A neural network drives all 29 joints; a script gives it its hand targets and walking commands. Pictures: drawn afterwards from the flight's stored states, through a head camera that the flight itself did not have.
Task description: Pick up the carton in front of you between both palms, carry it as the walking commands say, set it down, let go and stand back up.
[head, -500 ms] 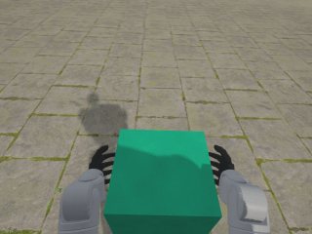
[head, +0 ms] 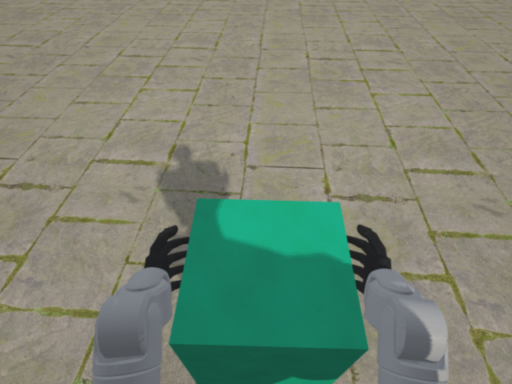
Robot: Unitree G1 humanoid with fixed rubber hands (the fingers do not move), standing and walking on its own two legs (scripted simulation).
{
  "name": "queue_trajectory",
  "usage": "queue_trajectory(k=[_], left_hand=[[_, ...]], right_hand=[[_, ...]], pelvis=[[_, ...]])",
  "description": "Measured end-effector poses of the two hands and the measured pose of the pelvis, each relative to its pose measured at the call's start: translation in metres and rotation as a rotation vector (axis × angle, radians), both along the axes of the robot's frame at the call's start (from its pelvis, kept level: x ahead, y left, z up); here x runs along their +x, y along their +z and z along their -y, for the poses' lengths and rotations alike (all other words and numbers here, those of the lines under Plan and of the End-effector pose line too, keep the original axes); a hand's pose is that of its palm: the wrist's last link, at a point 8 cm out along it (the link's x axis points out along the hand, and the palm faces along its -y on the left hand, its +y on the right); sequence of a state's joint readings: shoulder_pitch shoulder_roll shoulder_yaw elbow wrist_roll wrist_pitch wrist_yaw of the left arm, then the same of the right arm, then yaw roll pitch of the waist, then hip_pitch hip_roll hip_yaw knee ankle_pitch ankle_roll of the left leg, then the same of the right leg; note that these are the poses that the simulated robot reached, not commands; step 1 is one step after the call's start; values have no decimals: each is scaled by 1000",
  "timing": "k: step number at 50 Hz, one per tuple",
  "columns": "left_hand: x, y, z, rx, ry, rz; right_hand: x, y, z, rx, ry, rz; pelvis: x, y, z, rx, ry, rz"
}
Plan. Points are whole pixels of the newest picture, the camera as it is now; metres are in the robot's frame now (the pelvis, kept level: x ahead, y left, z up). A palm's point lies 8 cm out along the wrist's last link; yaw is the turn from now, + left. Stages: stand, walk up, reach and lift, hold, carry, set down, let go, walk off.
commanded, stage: carry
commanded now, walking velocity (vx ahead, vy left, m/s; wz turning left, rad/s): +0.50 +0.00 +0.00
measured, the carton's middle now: (265, 300) +0.27 +0.00 +0.02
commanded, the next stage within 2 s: none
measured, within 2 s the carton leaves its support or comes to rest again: neither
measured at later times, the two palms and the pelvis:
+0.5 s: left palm (194, 144) +0.59 +0.16 +0.08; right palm (334, 144) +0.59 -0.14 +0.09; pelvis +0.32 +0.02 -0.01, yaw -2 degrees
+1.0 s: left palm (205, 123) +0.73 +0.16 +0.04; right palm (322, 121) +0.74 -0.14 +0.05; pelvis +0.47 +0.01 -0.02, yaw +0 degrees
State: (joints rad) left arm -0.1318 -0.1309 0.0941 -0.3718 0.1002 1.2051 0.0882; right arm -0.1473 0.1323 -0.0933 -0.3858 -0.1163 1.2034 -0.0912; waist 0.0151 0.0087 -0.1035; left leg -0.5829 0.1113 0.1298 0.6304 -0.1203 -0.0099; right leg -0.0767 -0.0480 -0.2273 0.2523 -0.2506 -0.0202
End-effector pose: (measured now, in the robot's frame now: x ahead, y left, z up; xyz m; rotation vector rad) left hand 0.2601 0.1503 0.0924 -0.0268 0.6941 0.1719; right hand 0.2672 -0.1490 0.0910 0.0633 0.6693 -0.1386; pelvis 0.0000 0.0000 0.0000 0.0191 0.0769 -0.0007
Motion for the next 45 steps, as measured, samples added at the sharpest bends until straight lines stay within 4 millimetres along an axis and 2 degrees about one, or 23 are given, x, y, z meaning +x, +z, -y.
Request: queue_trajectory(k=[4, 8, 11, 15, 22, 25, 28, 32, 41, 45], left_hand=[[64, -7, -11, -15, -19, 19], [130, -31, -24, -44, -34, -3], [164, -42, -26, -47, -46, -86], [210, -39, -24, -36, -76, -118], [293, -20, -17, -34, -58, -31], [330, -14, -9, -24, -38, 16], [367, -14, 2, 2, -28, 39], [398, -20, 7, 16, -23, -33], [444, -31, 0, 8, -30, -51], [461, -37, -6, 6, -29, -38]], right_hand=[[59, -2, -11, -15, -19, 19], [119, -19, -24, -45, -32, -4], [149, -30, -26, -41, -49, -86], [187, -29, -25, -39, -71, -119], [277, -9, -17, -39, -52, -32], [319, -6, -9, -28, -33, 14], [360, -13, 1, 4, -26, 38], [391, -25, 7, 26, -27, -33], [440, -28, -1, -25, -3, -50], [459, -31, -6, -41, 10, -37]], pelvis=[[64, -12, -14, -12, -10, 7], [125, -28, -30, 4, -31, 18], [157, -19, -37, -9, -50, 7], [200, -5, -41, -27, -50, -2], [284, -1, -28, -35, -37, 4], [323, -9, -16, -24, -30, 21], [360, -22, -4, -29, -17, 31], [388, -15, 1, -27, -2, 21], [444, -12, -3, -30, -1, 21], [461, -14, -6, -27, -1, 11]])
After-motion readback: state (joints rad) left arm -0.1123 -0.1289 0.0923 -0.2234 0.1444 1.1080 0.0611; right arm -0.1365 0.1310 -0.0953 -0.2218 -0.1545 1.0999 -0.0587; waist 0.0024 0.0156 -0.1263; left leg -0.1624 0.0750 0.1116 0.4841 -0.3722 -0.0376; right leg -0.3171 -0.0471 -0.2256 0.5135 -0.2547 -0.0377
